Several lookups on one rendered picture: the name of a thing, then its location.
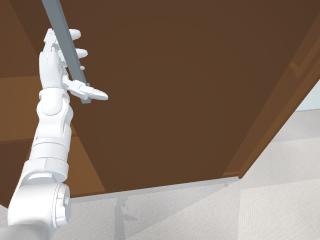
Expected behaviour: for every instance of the robot left hand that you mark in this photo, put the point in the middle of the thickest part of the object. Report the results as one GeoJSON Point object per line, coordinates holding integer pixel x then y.
{"type": "Point", "coordinates": [52, 66]}

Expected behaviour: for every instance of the left robot forearm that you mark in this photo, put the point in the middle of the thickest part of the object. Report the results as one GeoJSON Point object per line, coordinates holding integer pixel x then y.
{"type": "Point", "coordinates": [49, 152]}

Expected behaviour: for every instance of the robot left upper arm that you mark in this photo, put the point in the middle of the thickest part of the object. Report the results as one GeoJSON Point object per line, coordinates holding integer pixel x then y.
{"type": "Point", "coordinates": [37, 211]}

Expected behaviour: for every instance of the handle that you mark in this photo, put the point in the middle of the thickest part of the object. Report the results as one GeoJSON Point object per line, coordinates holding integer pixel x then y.
{"type": "Point", "coordinates": [309, 62]}
{"type": "Point", "coordinates": [60, 27]}

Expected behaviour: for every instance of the wardrobe door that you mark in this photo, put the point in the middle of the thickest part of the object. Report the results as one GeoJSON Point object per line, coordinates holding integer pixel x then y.
{"type": "Point", "coordinates": [282, 93]}
{"type": "Point", "coordinates": [185, 80]}

